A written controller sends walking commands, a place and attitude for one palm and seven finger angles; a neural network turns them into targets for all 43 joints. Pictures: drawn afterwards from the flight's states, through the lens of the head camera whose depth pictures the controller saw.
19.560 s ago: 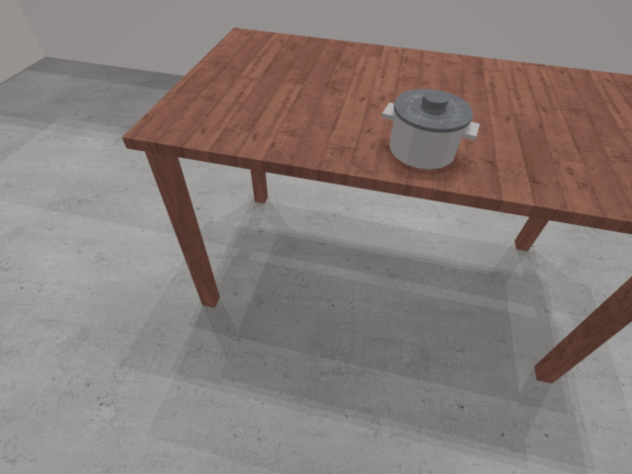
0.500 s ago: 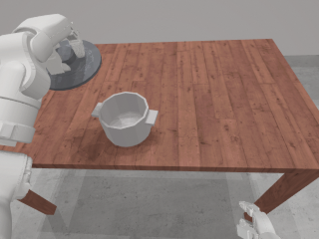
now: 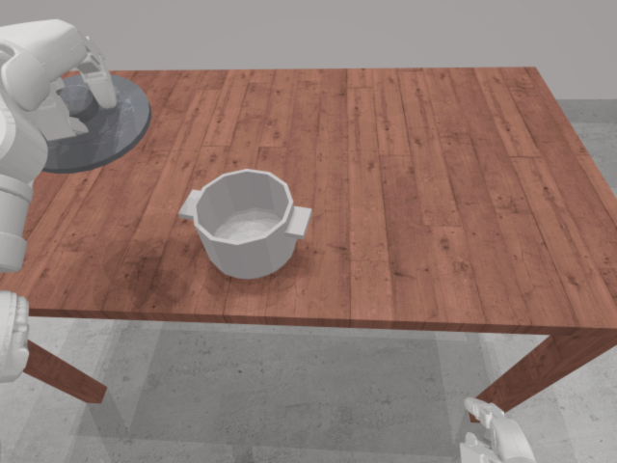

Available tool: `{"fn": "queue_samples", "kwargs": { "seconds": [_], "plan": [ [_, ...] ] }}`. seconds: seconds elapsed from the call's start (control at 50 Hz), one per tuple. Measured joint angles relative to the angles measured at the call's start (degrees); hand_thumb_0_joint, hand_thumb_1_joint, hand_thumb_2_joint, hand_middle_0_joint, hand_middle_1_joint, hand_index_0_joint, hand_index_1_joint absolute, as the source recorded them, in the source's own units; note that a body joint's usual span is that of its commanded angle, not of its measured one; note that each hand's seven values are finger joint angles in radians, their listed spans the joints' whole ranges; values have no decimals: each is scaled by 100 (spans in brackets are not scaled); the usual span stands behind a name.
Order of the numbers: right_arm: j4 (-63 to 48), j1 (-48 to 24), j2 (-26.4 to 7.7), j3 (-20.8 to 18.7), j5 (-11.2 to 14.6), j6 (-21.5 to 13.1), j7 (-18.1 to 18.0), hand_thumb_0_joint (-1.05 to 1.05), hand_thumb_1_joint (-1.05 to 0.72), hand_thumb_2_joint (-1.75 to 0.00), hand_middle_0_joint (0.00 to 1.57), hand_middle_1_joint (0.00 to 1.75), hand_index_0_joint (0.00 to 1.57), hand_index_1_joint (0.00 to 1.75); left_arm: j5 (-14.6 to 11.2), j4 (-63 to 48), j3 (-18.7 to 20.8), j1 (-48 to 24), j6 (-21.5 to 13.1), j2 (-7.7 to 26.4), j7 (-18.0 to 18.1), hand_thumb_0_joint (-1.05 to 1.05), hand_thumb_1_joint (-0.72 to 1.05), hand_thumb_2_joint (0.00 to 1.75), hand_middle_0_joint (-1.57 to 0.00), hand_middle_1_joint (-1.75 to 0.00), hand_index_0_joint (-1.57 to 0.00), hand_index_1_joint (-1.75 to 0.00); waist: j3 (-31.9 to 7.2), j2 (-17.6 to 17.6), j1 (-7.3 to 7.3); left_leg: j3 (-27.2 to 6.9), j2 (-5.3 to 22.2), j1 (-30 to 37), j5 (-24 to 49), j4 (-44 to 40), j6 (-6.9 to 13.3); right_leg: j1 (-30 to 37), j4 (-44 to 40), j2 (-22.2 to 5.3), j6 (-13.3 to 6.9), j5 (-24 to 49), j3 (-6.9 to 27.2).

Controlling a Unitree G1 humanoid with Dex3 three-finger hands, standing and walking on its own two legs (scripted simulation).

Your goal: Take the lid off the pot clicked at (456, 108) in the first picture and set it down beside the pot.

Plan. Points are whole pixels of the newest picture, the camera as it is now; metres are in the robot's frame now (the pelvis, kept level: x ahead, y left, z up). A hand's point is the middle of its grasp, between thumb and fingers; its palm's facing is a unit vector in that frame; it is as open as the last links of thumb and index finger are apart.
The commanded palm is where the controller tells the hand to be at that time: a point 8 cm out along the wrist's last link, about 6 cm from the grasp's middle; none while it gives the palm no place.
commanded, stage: move the lid sideways beside the pot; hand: left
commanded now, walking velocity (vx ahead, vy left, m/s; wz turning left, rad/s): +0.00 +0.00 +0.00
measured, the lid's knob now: (72, 105) +0.45 +0.30 +0.23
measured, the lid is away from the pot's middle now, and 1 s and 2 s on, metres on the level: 0.17 0.24 0.24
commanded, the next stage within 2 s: lower the lid onto the table in 0.76 s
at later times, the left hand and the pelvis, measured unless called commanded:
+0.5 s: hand (23, 106) +0.43 +0.33 +0.25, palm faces -0.18 -0.08 -0.98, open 7.3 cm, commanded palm +0.41 +0.34 +0.32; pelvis +0.01 +0.00 +0.00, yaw +0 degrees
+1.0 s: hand (11, 110) +0.43 +0.35 +0.24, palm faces -0.20 -0.10 -0.97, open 7.3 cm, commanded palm +0.41 +0.35 +0.31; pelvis +0.01 +0.01 +0.00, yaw +0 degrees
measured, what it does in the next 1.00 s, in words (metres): stands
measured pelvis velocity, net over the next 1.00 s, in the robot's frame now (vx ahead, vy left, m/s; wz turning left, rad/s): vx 0.01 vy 0.01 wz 0.00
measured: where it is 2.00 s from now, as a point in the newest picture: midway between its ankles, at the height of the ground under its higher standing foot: outside the picture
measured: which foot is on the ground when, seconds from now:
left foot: down 0.00-1.00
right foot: down 0.00-1.00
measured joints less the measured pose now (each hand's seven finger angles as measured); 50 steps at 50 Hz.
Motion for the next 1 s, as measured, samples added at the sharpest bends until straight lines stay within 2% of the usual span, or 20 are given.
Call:
{"fn": "queue_samples", "kwargs": {
  "seconds": [0.12,0.28,0.72,0.86,0.94,1.0],
  "plan": [
    [37,53,-28,-7,8,23,10,1,-91,-90,20,30,20,30,23,174,121,-55,-128,49,18,5,12,95,-61,-84,-79,-96,-15,17,-20,-2,-3,-4,-8,-23,8,11,-56,-3,17,9,-5],
    [-22,117,-55,-27,14,70,37,1,-91,-90,20,30,20,30,53,261,444,84,-287,277,5,5,12,95,-61,-84,-79,-96,-7,31,-83,19,12,-28,-50,0,11,-14,-55,12,33,-10,16],
    [64,307,-101,-51,39,71,-38,0,-91,-90,20,30,20,30,150,835,762,35,-666,770,-38,5,12,95,-61,-84,-79,-96,65,-33,-89,-41,41,-73,-127,73,17,42,-149,45,39,-14,-49],
    [120,332,-100,-54,35,64,-46,0,-91,-90,20,30,20,30,151,781,626,-6,-674,723,-50,5,12,95,-61,-84,-79,-96,100,-32,-58,-59,26,-66,-112,49,36,83,-224,35,11,19,-71],
    [128,307,-88,-36,28,29,-24,0,-91,-90,20,30,20,30,123,841,704,-35,-692,668,-15,5,12,95,-61,-84,-79,-96,74,-26,-86,-53,11,-79,-109,49,45,67,-223,19,28,23,-65],
    [85,293,-74,-39,46,24,6,0,-91,-90,20,30,20,30,144,984,656,-82,-576,666,-28,5,12,95,-61,-84,-79,-96,59,-24,-117,-37,4,-95,-112,52,52,39,-205,12,32,18,-48]
  ]
}}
